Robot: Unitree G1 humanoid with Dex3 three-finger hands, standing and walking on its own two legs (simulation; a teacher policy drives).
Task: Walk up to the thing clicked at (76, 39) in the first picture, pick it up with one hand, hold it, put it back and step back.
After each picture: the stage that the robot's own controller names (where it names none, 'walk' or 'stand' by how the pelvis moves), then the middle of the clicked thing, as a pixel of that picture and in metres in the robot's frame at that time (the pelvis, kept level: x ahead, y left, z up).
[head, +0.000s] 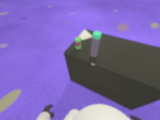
stand; (78, 43) +0.74 +0.16 -0.05
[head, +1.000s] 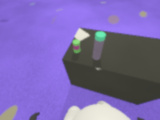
walk; (76, 46) +0.63 +0.13 -0.03
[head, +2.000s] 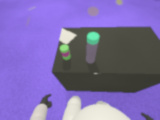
stand; (65, 52) +0.49 +0.22 -0.01
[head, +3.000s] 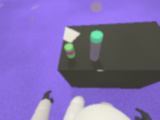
walk; (70, 51) +0.51 +0.19 -0.04
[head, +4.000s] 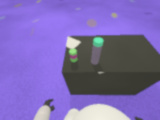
stand; (73, 55) +0.55 +0.18 -0.05
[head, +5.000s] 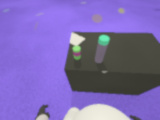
stand; (76, 52) +0.56 +0.12 -0.05
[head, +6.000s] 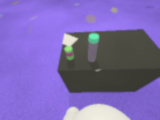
stand; (69, 53) +0.55 +0.21 -0.03
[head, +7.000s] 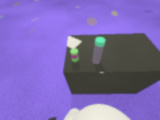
stand; (74, 55) +0.54 +0.17 -0.05
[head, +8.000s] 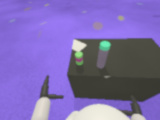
rise first; (79, 58) +0.53 +0.15 -0.05
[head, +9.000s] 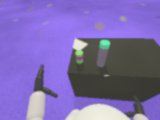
go down; (79, 56) +0.55 +0.15 -0.05
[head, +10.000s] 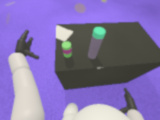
go down; (67, 49) +0.52 +0.15 -0.01
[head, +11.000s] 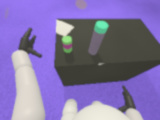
close in; (67, 44) +0.54 +0.15 +0.01
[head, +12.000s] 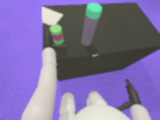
close; (57, 35) +0.56 +0.16 +0.05
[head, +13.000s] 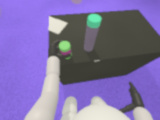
lift; (65, 50) +0.46 +0.13 +0.04
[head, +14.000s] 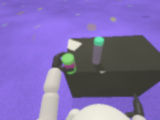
lift; (69, 64) +0.32 +0.14 +0.15
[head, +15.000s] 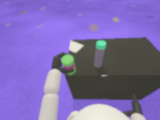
hold; (69, 65) +0.31 +0.15 +0.14
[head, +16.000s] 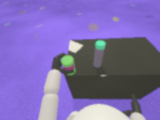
hold; (69, 65) +0.31 +0.15 +0.14
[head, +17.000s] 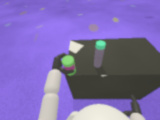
hold; (69, 65) +0.31 +0.14 +0.14
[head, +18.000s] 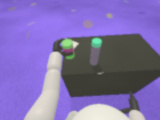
crouch; (68, 49) +0.42 +0.14 +0.16
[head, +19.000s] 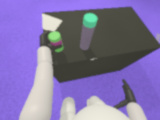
lower; (56, 42) +0.51 +0.16 +0.05
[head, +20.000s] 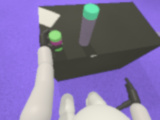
lower; (56, 41) +0.51 +0.15 +0.05
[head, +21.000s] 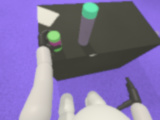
lower; (55, 41) +0.51 +0.15 +0.05
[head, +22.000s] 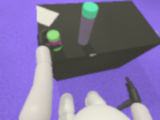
lower; (54, 41) +0.52 +0.16 +0.05
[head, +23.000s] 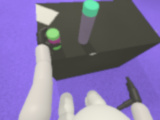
rest; (54, 39) +0.52 +0.16 +0.05
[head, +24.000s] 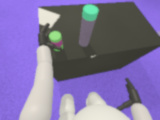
withdraw; (56, 41) +0.52 +0.15 +0.04
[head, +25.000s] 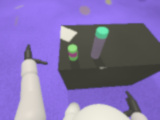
sink last; (73, 52) +0.49 +0.13 +0.00
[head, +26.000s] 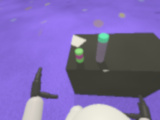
stand; (79, 55) +0.53 +0.14 -0.01
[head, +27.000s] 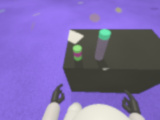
stand; (77, 53) +0.51 +0.14 +0.01
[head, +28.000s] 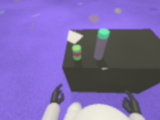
stand; (76, 52) +0.52 +0.14 +0.01
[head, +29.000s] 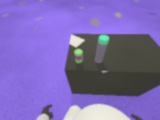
stand; (78, 56) +0.52 +0.13 -0.03
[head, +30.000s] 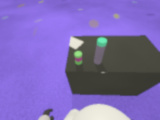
stand; (78, 58) +0.53 +0.13 -0.05
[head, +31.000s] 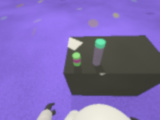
stand; (76, 59) +0.51 +0.14 -0.06
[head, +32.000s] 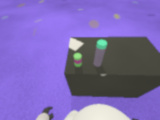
stand; (77, 60) +0.50 +0.14 -0.06
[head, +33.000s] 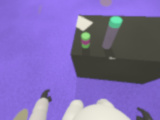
walk; (85, 40) +0.59 +0.09 -0.03
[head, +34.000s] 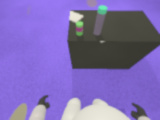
walk; (79, 28) +0.78 +0.15 -0.04
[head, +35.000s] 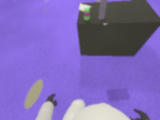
walk; (86, 14) +1.11 +0.13 -0.04
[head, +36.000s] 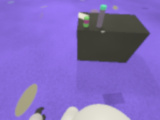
stand; (86, 21) +1.13 +0.10 -0.04
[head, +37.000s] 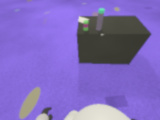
stand; (85, 25) +1.11 +0.12 -0.05
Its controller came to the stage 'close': yes
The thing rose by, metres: 0.21
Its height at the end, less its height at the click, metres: +0.00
